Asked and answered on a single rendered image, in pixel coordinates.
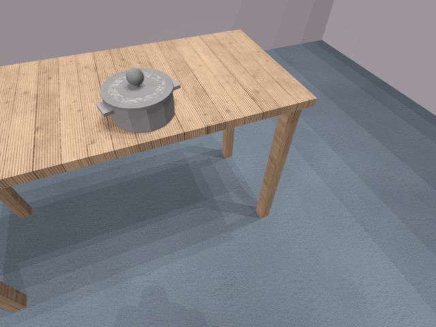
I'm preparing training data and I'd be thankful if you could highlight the knob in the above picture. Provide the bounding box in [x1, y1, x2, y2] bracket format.
[126, 67, 144, 86]

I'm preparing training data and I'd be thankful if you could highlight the pot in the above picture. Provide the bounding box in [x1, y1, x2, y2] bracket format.
[96, 77, 181, 133]

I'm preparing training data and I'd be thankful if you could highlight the lid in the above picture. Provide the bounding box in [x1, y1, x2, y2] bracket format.
[100, 68, 174, 111]

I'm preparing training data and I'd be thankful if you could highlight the table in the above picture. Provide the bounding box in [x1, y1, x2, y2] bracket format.
[0, 29, 317, 312]

